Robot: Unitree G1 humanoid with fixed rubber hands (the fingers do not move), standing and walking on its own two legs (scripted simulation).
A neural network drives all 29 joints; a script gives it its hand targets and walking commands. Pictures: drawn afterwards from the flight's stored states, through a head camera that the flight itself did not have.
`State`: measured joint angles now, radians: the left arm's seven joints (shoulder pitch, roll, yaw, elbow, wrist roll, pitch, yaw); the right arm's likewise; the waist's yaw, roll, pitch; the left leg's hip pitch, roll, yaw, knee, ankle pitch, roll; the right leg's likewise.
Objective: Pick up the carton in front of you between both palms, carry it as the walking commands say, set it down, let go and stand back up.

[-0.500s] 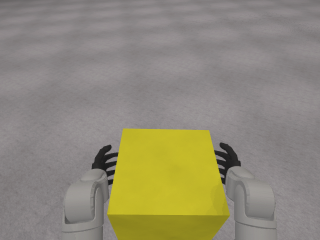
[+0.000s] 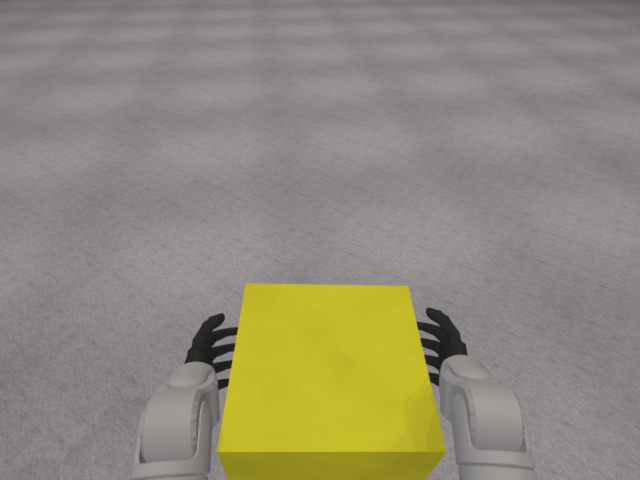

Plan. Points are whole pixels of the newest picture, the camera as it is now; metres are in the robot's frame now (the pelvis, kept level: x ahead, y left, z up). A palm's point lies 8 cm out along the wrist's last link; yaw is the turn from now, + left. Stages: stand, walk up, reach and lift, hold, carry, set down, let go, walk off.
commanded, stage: carry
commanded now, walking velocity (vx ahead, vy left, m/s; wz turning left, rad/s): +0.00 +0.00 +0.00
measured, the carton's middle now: (324, 404) +0.26 +0.00 -0.02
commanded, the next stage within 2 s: hold in 1.14 s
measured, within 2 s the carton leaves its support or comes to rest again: neither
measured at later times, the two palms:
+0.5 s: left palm (195, 392) +0.25 +0.16 +0.05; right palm (449, 386) +0.25 -0.14 +0.05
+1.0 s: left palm (184, 409) +0.23 +0.16 +0.04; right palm (446, 402) +0.23 -0.14 +0.05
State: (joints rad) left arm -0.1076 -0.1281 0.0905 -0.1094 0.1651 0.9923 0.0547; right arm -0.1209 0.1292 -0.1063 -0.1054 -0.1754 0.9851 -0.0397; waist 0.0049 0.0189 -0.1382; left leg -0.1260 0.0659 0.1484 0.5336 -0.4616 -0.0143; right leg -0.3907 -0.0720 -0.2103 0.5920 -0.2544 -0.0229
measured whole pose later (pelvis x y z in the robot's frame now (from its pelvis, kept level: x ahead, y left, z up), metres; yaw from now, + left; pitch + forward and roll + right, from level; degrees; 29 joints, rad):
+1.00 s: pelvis -0.06 +0.01 +0.00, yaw +0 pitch +1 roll +0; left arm -0.22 -0.14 0.18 0.18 0.24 0.74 0.02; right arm -0.22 0.14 -0.19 0.18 -0.25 0.73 -0.01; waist 0.00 0.01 -0.09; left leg -0.19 0.03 0.16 0.56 -0.39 0.02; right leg -0.40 -0.10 -0.20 0.51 -0.12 -0.01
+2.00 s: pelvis -0.07 -0.05 +0.01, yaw +13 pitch -6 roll +0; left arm -0.41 -0.19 0.39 0.47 0.37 0.59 -0.05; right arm -0.41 0.19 -0.37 0.38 -0.36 0.65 0.00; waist -0.03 0.07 0.05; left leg -0.08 0.01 -0.16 0.47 -0.30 0.00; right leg -0.20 0.04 0.01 0.40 -0.11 -0.02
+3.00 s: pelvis -0.13 -0.04 -0.20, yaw +16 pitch +45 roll +4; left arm -0.90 0.01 0.30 0.82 0.14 0.16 0.07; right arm -0.76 0.09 -0.48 0.54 -0.21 0.21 -0.06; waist -0.11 0.08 -0.21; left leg -1.77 -0.15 -0.07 1.56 -0.59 -0.05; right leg -1.91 0.06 0.14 1.48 -0.35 0.07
